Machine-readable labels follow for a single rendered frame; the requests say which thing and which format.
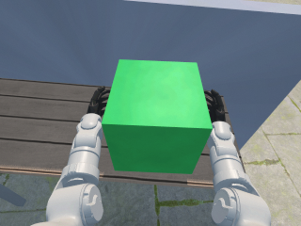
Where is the right robot forearm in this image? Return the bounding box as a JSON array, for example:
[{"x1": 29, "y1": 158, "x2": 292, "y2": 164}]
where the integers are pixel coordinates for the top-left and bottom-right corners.
[{"x1": 207, "y1": 121, "x2": 272, "y2": 226}]

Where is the robot right upper arm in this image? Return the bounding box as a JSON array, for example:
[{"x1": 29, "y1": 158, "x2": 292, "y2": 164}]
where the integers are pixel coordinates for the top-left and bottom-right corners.
[{"x1": 211, "y1": 187, "x2": 271, "y2": 226}]

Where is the right robot hand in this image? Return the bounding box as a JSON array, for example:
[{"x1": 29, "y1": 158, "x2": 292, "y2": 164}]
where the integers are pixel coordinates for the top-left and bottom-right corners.
[{"x1": 204, "y1": 89, "x2": 226, "y2": 123}]

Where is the carton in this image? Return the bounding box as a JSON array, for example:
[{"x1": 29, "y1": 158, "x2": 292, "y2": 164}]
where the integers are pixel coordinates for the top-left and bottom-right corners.
[{"x1": 102, "y1": 59, "x2": 213, "y2": 174}]

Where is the table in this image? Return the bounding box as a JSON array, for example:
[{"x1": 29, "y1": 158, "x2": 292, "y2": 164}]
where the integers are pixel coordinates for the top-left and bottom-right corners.
[{"x1": 0, "y1": 77, "x2": 246, "y2": 207}]

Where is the left robot hand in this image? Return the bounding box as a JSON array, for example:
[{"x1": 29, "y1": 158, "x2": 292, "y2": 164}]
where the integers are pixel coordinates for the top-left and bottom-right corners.
[{"x1": 87, "y1": 86, "x2": 111, "y2": 117}]

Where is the left robot forearm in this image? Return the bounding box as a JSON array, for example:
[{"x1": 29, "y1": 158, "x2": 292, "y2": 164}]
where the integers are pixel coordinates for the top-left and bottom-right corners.
[{"x1": 46, "y1": 113, "x2": 103, "y2": 221}]

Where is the robot left upper arm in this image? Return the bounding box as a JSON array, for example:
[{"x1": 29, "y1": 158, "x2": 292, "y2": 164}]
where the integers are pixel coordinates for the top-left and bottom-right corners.
[{"x1": 31, "y1": 183, "x2": 103, "y2": 226}]

